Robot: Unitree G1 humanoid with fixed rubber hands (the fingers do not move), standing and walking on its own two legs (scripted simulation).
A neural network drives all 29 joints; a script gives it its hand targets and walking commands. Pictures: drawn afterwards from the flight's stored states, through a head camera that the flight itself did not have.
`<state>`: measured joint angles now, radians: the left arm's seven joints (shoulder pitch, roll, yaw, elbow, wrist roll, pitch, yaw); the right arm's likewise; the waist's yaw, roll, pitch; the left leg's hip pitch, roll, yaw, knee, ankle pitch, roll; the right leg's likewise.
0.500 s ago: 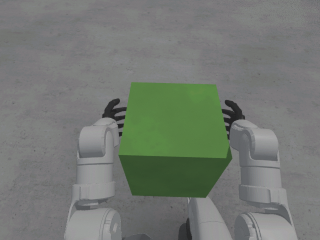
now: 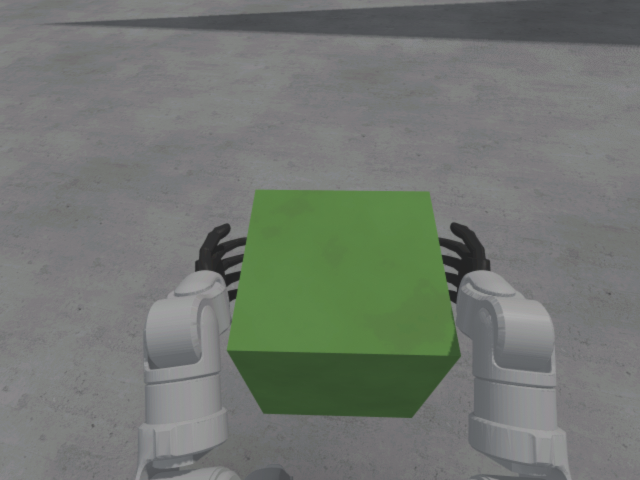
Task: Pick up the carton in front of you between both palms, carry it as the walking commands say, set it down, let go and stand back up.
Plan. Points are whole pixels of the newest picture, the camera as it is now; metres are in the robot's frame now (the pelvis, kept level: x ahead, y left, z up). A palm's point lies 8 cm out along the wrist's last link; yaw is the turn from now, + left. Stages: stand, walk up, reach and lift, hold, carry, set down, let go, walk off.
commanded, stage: carry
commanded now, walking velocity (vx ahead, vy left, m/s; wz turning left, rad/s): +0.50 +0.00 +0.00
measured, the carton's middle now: (339, 312) +0.32 +0.01 +0.03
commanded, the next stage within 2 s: none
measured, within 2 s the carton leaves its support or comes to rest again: neither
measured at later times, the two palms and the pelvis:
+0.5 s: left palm (240, 167) +0.57 +0.19 +0.07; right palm (420, 169) +0.54 -0.11 +0.08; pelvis +0.30 +0.06 +0.00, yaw -4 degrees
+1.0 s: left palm (287, 76) +0.87 +0.13 +0.07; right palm (425, 72) +0.88 -0.16 +0.07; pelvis +0.62 -0.02 +0.00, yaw -1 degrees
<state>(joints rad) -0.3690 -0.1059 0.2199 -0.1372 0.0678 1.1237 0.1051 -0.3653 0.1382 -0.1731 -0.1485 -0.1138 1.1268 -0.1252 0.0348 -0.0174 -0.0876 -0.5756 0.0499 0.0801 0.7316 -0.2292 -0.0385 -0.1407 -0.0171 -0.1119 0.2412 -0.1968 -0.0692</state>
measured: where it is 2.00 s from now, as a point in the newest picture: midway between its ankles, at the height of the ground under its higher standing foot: (351, 276)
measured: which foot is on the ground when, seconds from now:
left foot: up 0.00-0.16, down 0.18-0.72, up 0.74-1.00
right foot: down 0.00-0.22, up 0.24-0.70, down 0.72-1.00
